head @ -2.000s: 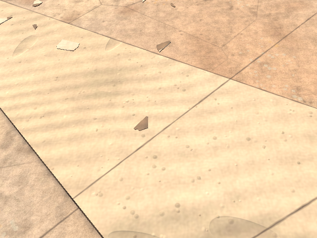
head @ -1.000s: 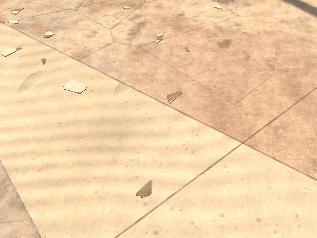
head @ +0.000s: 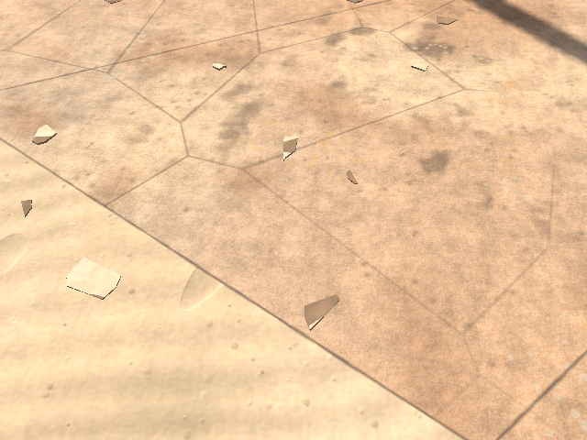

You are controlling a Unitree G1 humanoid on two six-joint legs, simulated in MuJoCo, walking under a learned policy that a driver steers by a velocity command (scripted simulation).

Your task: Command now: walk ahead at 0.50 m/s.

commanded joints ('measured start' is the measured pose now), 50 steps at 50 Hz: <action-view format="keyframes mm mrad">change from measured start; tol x32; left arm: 1 -39 162 29 -67 -11 -18 9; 34 -507 75 11 -233 -22 -5 -35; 40 66 319 99 -101 10 -14 -20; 50 -182 122 38 -95 23 -33 -4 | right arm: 1 -69 -19 7 -51 3 -6 10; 8 -187 -58 10 -99 16 -22 44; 13 367 -238 -56 50 -2 -21 32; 50 174 -39 -24 40 22 39 -7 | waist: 1 -27 -62 58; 13 -172 255 -388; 35 -126 45 110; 41 71 -261 -420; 50 -79 -103 39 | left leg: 1 77 -22 19 -181 137 -8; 8 116 -62 30 -369 -3 38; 11 612 -95 52 -381 -20 107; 13 1175 271 -683 -548 -190 325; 20 571 96 -188 -722 -20 208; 38 785 80 -8 -419 525 116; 41 53 -182 -82 421 -534 13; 50 58 14 -83 234 -116 30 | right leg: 1 -74 -261 145 -140 139 -143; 11 43 -239 67 373 499 -47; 14 -680 -70 186 1117 -367 24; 35 -577 -148 64 276 149 7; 39 121 -152 95 275 148 -93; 41 585 -502 763 100 -46 -258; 50 -65 -334 88 -124 126 -111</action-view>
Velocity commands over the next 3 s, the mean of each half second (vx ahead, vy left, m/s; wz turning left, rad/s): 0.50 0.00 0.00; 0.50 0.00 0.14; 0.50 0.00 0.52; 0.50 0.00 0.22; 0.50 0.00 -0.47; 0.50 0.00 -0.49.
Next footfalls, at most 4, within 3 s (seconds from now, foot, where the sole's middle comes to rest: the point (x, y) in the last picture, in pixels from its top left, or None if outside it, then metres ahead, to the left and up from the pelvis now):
0.22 left None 0.30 0.16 -0.78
0.78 right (359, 397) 0.62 -0.08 -0.78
1.34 left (251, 301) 0.88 0.20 -0.78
1.82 right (281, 206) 1.23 0.15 -0.78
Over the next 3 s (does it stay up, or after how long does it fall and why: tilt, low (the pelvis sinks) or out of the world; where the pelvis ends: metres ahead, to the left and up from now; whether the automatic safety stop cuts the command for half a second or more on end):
stays up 1.62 0.28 -0.01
